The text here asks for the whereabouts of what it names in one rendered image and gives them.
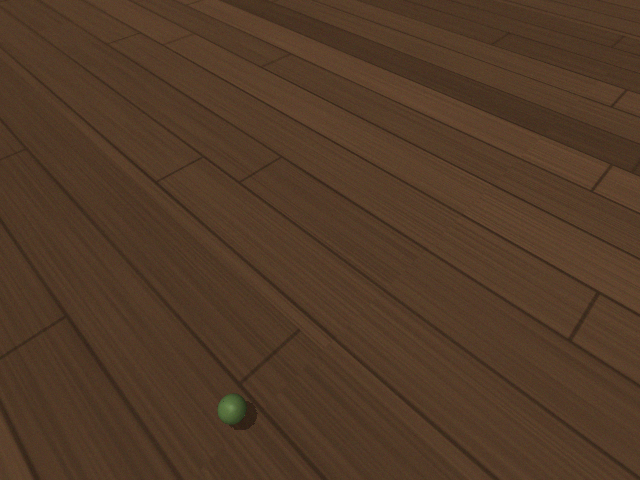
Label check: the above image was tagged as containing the ball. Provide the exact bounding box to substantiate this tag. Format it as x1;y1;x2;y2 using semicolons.
217;393;247;425

